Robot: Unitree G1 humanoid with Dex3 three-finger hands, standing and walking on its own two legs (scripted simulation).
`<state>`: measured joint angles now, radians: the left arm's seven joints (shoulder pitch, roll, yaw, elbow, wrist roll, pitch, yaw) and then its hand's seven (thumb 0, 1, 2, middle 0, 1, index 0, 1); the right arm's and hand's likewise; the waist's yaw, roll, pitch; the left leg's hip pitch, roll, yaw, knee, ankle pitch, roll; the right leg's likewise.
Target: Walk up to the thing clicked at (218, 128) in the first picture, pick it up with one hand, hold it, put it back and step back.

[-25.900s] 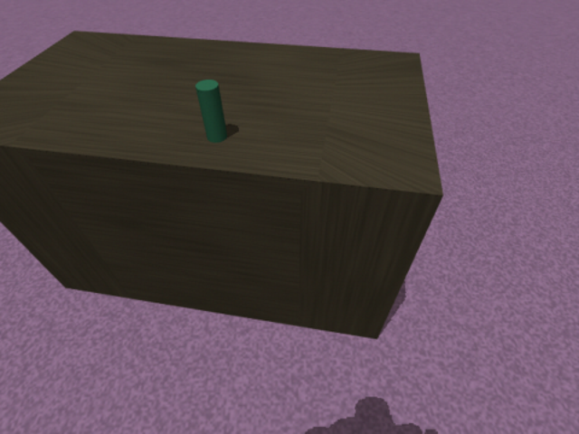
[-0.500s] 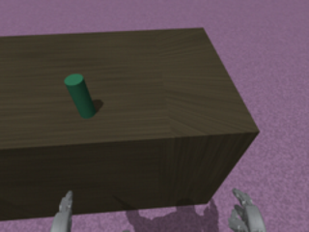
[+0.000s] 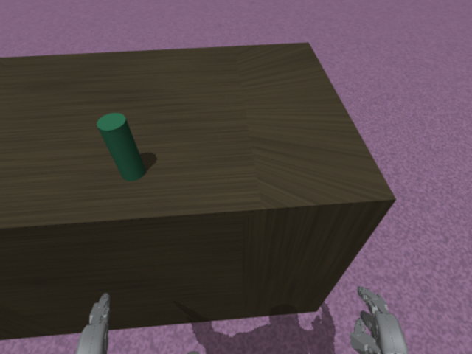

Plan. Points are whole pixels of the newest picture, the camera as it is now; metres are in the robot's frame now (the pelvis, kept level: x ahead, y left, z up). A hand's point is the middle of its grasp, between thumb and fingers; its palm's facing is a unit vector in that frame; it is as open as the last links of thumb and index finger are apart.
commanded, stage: home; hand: left
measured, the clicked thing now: (123, 149) +0.48 +0.21 +0.10
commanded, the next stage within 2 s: stand in 0.78 s
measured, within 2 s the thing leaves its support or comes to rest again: neither
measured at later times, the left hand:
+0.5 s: hand (128, 351) +0.17 +0.19 -0.05, palm faces +0.11 -0.95 -0.28, open 17.7 cm
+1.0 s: hand out of the picture +0.10 +0.26 -0.12, palm faces -0.04 -0.93 -0.37, open 17.0 cm
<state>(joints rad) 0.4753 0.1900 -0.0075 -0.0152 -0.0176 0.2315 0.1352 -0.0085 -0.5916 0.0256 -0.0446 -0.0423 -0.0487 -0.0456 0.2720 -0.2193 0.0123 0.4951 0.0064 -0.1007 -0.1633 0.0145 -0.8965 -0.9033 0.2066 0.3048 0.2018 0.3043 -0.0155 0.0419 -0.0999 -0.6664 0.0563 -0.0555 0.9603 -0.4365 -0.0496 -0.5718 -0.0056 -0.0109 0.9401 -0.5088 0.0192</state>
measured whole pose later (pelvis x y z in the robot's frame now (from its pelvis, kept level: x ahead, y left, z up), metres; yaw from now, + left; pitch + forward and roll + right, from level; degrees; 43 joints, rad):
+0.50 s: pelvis +0.00 +0.01 +0.00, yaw +0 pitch +8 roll -2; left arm 0.48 0.20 -0.01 -0.03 -0.02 0.26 0.14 -0.01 -0.59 0.03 -0.05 -0.04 -0.05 -0.05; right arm 0.28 -0.21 0.02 0.49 0.00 -0.11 -0.18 0.01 -0.90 -0.90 0.21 0.30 0.20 0.30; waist -0.01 0.04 -0.11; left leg -0.67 0.05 -0.05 0.97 -0.44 -0.04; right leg -0.57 -0.01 -0.01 0.94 -0.50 0.03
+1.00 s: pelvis +0.00 +0.01 +0.02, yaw +0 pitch +1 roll +0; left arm 0.28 0.36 0.02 0.72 0.05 0.00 0.02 -0.01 -0.49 0.11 -0.10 -0.11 -0.10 -0.11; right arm 0.21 -0.35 -0.05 0.85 -0.05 -0.01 0.00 0.01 -0.90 -0.90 0.21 0.30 0.20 0.30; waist 0.01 -0.02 0.02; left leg -0.45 0.02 -0.02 0.84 -0.40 -0.02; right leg -0.38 -0.04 0.02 0.84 -0.47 0.03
